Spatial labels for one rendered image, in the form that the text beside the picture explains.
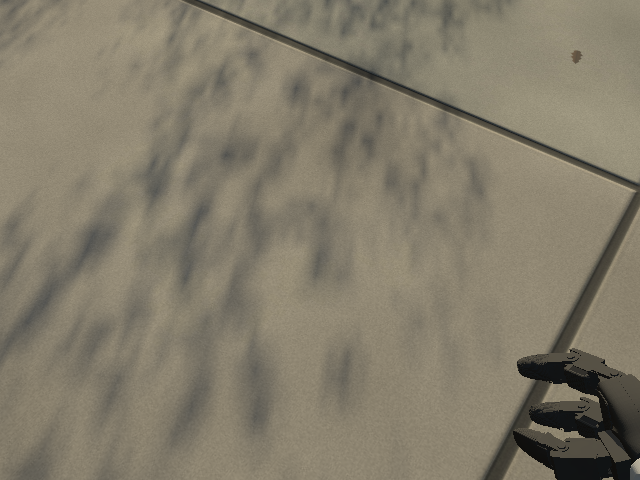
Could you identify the right robot hand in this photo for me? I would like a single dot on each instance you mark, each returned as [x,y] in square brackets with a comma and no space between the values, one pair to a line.
[611,427]

